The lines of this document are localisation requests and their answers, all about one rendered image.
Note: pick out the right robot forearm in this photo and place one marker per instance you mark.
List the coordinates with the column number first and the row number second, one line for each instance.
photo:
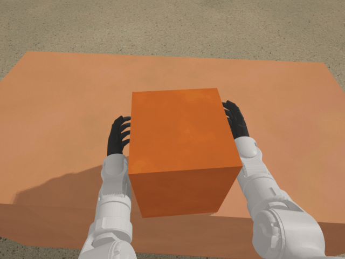
column 257, row 184

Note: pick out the left robot forearm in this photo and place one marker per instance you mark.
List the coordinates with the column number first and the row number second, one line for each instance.
column 112, row 217

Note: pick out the left robot hand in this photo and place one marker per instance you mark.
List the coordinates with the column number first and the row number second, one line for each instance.
column 115, row 143

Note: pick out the carton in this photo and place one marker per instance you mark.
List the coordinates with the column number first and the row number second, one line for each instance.
column 182, row 155

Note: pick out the robot right upper arm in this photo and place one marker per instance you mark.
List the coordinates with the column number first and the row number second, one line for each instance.
column 286, row 234

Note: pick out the right robot hand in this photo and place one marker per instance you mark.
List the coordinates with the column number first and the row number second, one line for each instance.
column 236, row 120

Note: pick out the pedestal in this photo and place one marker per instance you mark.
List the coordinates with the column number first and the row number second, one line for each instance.
column 56, row 114

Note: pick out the robot left upper arm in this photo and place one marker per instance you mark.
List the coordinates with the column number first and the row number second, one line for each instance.
column 117, row 249

